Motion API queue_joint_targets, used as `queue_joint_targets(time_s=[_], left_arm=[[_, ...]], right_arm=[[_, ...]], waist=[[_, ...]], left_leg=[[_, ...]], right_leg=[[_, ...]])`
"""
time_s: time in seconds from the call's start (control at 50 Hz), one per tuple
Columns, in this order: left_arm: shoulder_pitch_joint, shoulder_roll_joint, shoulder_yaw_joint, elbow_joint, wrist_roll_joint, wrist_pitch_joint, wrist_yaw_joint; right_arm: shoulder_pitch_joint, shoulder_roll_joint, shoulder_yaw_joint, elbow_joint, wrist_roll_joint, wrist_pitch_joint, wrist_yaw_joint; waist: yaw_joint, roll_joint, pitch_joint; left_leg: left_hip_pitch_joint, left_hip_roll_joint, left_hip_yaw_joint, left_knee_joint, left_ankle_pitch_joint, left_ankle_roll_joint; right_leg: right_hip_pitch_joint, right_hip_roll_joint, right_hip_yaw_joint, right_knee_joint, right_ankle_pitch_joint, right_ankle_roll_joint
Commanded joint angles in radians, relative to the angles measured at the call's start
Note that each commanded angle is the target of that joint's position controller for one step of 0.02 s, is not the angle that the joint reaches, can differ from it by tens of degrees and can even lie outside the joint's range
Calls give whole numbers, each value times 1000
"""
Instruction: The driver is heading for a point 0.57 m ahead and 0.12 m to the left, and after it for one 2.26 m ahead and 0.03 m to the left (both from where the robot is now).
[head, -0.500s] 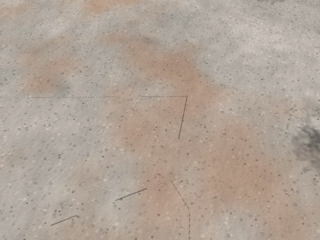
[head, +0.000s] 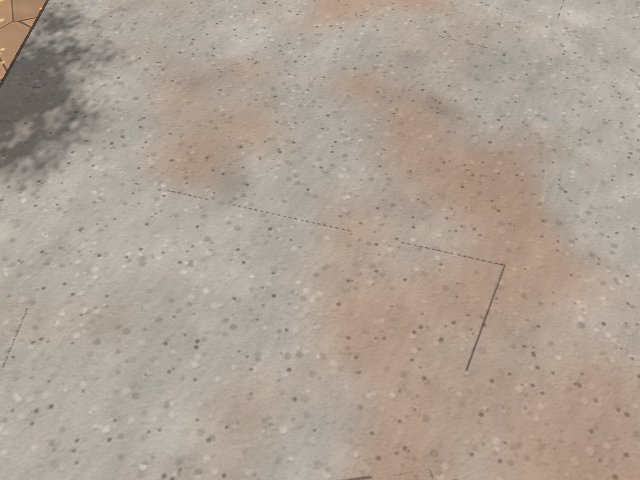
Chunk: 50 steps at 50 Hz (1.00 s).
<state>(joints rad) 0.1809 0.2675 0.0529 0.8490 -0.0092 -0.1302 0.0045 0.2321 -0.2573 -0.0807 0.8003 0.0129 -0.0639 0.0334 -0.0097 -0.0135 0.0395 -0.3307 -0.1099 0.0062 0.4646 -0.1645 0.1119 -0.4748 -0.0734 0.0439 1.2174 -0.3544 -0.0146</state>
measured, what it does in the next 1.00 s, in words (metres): walks ahead, turning left: right foot, then left foot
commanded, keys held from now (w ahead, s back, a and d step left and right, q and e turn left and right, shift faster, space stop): w+q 0.68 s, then q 0.04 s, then e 0.28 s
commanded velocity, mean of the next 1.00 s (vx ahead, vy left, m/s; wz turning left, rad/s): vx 0.43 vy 0.00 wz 0.45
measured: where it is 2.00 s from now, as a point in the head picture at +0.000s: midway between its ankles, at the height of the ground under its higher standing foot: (284, 448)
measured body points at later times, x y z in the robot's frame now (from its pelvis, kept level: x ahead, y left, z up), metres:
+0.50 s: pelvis +0.28 -0.04 +0.00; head +0.30 -0.04 +0.45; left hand +0.34 +0.26 -0.09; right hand +0.45 -0.28 -0.11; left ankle +0.19 +0.07 -0.64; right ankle +0.35 -0.13 -0.73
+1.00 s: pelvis +0.46 +0.09 +0.00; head +0.50 +0.12 +0.44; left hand +0.40 +0.37 -0.14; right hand +0.74 -0.05 -0.09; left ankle +0.50 +0.21 -0.73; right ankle +0.47 -0.09 -0.66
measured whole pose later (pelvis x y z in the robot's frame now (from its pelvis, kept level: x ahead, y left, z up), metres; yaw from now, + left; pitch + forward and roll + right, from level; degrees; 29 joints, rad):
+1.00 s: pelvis +0.46 +0.09 +0.00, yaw +25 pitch +2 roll +0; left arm 0.24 0.30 0.05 0.88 -0.02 -0.02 0.01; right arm 0.11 -0.23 -0.04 0.67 -0.02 -0.04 0.02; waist 0.03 -0.03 0.06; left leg -0.41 0.01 0.08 0.49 -0.12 0.05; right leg -0.45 -0.07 0.04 1.11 -0.53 0.06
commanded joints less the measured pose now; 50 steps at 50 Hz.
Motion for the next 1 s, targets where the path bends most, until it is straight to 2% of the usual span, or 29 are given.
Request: queue_joint_targets(time_s=[0.02,0.06,0.1,0.16,0.22,0.28,0.32,0.34,0.36,0.38,0.4,0.42,0.44,0.46,0.48,0.52,0.58,0.68,0.76,0.8,0.82,0.84,0.86,0.88,0.9,0.92,0.94,0.96,1.0], left_arm=[[35,94,32,-74,19,10,6],[-28,81,29,-103,28,20,12],[-113,66,23,-132,27,20,13],[-214,48,13,-166,16,13,2],[-273,71,17,-200,4,2,-11],[-254,109,30,-210,1,-15,-24],[-118,140,48,-179,6,-26,-19],[22,182,63,-161,23,-30,-13],[174,263,84,-146,41,-23,-4],[204,243,82,-119,19,-11,-14],[147,143,57,-146,7,-4,-11],[97,106,45,-155,9,8,-7],[50,92,36,-152,16,15,-8],[25,75,29,-146,20,16,-8],[14,75,29,-140,23,14,-10],[21,90,36,-124,16,3,-14],[39,128,50,-99,17,-1,-12],[70,161,55,-71,11,18,-2],[123,187,55,-38,-10,48,3],[120,211,57,-25,-27,56,2],[100,213,54,-20,-35,59,2],[110,189,43,-12,-33,57,0],[110,114,12,-48,9,47,-5],[289,34,-23,-23,10,41,-25],[241,154,11,15,-25,48,-25],[144,165,18,-22,-46,59,-23],[109,133,13,-24,-32,74,-9],[113,130,19,-12,-16,97,5],[190,102,22,10,-8,140,21]], right_arm=[[-9,-113,-22,-82,1,-19,-14],[26,-148,-31,-80,2,-20,-30],[64,-156,-34,-76,6,-14,-41],[104,-153,-33,-72,11,-4,-47],[142,-154,-33,-62,16,2,-48],[138,-155,-35,-67,14,11,-57],[100,-139,-30,-86,11,16,-58],[76,-95,-12,-108,2,12,-51],[177,-32,6,-128,5,4,-51],[251,-62,13,-138,27,-3,-50],[191,-158,-10,-119,33,2,-50],[99,-178,-16,-135,21,10,-49],[54,-161,-17,-149,9,13,-47],[43,-145,-21,-155,5,18,-43],[60,-121,-19,-155,13,24,-38],[59,-85,-12,-167,17,35,-35],[10,-77,-9,-192,9,38,-35],[-131,-56,4,-223,10,24,-7],[-223,-38,10,-272,1,15,16],[-167,-65,-3,-268,-8,10,17],[-61,-95,-20,-234,-16,6,13],[48,-146,-38,-197,-26,3,1],[178,-238,-53,-174,-56,6,-22],[137,-258,-34,-197,-70,9,-27],[156,-200,-31,-197,-51,20,-20],[86,-174,-20,-183,-33,19,-15],[9,-131,-6,-173,-19,15,-14],[-53,-95,5,-170,-18,12,-13],[-132,-98,1,-159,-47,3,-16]], waist=[[41,21,-92],[28,33,-68],[-2,53,-53],[-46,94,-46],[-68,111,-43],[-44,133,-51],[32,152,-103],[100,108,-221],[97,-106,-383],[69,-340,-425],[88,-183,-278],[92,-86,-167],[67,-42,-90],[42,-55,-51],[24,-79,-37],[16,-87,-32],[19,-57,-31],[71,-47,-4],[91,-51,18],[39,-86,-30],[-30,-83,-83],[-87,-60,-147],[-120,82,-302],[-25,252,-504],[-97,128,-557],[-73,127,-390],[-32,76,-279],[3,89,-204],[66,132,-171]], left_leg=[[144,268,-330,-240,290,200],[104,244,-284,-251,335,192],[92,211,-255,-241,310,161],[87,182,-252,-218,203,117],[142,213,-324,-171,145,105],[226,250,-417,-86,138,90],[215,208,-420,28,240,57],[121,155,-364,236,218,23],[-178,23,-231,580,-86,-51],[-414,27,-199,784,-442,-71],[-486,94,-216,876,-364,-80],[-479,133,-172,877,-274,-85],[-442,162,-154,832,-215,-87],[-408,192,-152,785,-178,-85],[-365,208,-139,760,-159,-83],[-361,220,-117,724,-124,-90],[-417,232,-122,623,-22,-107],[-382,218,-52,349,195,-99],[-277,162,20,185,143,-76],[-159,109,38,120,69,-37],[-24,82,48,32,131,-10],[181,90,40,-34,329,17],[508,325,-185,76,857,90],[757,620,-511,111,1144,298],[652,557,-443,62,983,267],[542,495,-312,19,833,214],[401,438,-244,-31,673,163],[257,406,-184,-85,563,138],[39,376,-85,-176,464,135]], right_leg=[[-139,-54,25,-103,64,31],[-158,-38,6,-222,154,61],[-158,-10,-1,-382,280,73],[-97,41,-8,-596,427,67],[-70,65,9,-685,434,54],[-24,74,31,-745,329,22],[167,82,6,-804,308,-21],[412,-26,91,-771,311,-79],[795,-256,419,-775,243,-207],[890,-385,765,-875,21,-292],[767,-347,667,-903,-105,-247],[622,-300,498,-917,-57,-200],[484,-251,385,-950,47,-181],[402,-213,302,-978,121,-167],[346,-187,232,-1006,163,-158],[316,-178,142,-1045,253,-175],[354,-193,49,-1062,384,-190],[411,-167,-112,-1056,437,-148],[445,-181,-158,-966,695,-129],[480,-187,-145,-865,897,-117],[482,-161,-152,-754,952,-95],[402,-115,-172,-597,887,-57],[162,-38,-174,-284,408,-2],[-87,83,-20,37,-404,52],[-70,53,112,82,-374,53],[-150,17,74,53,-330,51],[-157,-21,43,-24,-258,60],[-103,-40,32,-70,-200,74],[68,-25,-4,-81,-87,102]])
